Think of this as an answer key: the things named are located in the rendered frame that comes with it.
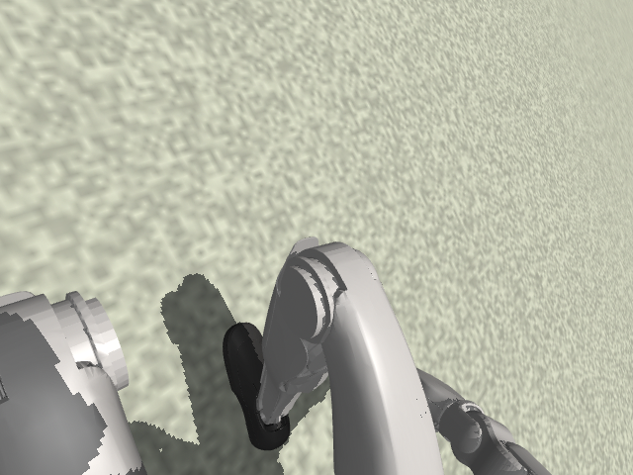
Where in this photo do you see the right robot hand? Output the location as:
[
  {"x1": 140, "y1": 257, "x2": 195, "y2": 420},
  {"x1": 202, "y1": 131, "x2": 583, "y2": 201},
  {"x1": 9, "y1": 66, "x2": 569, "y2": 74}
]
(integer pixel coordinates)
[{"x1": 416, "y1": 368, "x2": 465, "y2": 432}]

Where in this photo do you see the right robot arm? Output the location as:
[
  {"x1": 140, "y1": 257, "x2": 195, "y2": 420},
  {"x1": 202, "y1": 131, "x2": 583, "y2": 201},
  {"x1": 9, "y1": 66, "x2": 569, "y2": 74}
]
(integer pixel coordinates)
[{"x1": 439, "y1": 400, "x2": 552, "y2": 475}]

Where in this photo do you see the right robot foot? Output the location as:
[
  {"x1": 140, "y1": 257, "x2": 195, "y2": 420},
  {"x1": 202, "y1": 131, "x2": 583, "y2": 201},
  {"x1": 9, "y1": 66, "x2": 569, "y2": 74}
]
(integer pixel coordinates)
[{"x1": 223, "y1": 323, "x2": 290, "y2": 450}]

